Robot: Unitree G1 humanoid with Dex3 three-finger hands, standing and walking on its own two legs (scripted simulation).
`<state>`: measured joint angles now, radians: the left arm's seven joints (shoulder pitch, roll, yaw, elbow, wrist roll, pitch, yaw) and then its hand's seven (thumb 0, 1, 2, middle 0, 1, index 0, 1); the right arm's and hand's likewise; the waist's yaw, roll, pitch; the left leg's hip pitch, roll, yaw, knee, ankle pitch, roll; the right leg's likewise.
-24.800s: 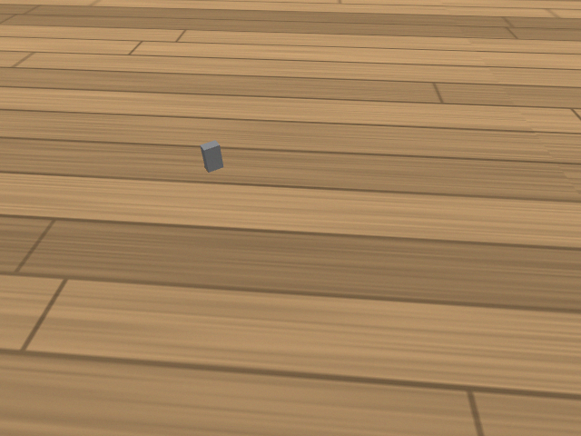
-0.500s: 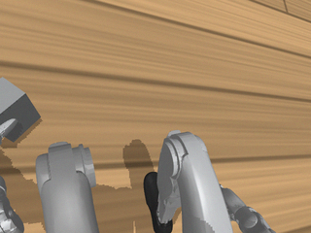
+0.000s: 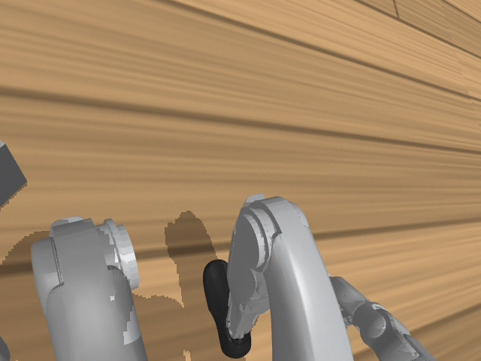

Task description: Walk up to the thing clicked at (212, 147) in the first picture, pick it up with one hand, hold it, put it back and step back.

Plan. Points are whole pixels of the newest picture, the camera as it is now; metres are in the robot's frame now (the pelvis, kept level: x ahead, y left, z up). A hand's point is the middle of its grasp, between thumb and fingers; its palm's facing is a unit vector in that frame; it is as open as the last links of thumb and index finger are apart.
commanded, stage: lower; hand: left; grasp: from the side
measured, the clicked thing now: out of the picture +0.41 +0.32 -0.18
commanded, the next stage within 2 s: loosen in 0.66 s
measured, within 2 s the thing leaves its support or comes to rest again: rests again in 0.36 s
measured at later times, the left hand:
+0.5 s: hand out of the picture +0.39 +0.35 -0.17, palm faces +0.57 -0.82 +0.00, open 9.8 cm
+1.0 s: hand out of the picture +0.39 +0.35 -0.17, palm faces +0.55 -0.83 +0.00, open 9.7 cm
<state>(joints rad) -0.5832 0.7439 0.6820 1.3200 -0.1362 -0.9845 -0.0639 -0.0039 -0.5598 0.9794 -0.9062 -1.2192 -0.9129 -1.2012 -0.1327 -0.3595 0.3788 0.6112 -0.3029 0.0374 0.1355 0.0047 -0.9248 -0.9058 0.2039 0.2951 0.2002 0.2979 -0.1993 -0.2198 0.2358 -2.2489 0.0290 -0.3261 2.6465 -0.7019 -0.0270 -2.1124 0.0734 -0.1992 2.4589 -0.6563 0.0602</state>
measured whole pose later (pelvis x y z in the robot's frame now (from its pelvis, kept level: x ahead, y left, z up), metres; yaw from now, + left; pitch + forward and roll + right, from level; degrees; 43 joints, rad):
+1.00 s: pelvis -0.01 +0.01 +0.00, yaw -2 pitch +12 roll -17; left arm -0.57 0.81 0.63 1.39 -0.14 -1.09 0.01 -0.01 -0.43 0.78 -0.91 -1.01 -0.93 -0.99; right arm -0.18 -0.36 0.47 0.56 -0.34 0.03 0.15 0.00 -0.91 -0.90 0.21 0.30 0.20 0.30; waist -0.19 -0.28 0.28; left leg -2.22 0.04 -0.38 2.68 -0.71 -0.01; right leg -2.06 0.10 -0.24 2.44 -0.64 0.07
